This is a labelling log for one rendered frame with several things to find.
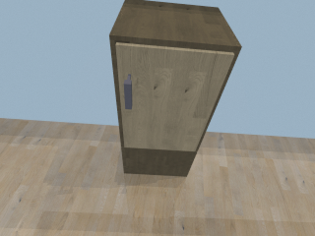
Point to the handle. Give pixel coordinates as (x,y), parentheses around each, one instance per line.
(128,93)

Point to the cupboard door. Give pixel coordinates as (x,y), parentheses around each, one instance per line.
(174,91)

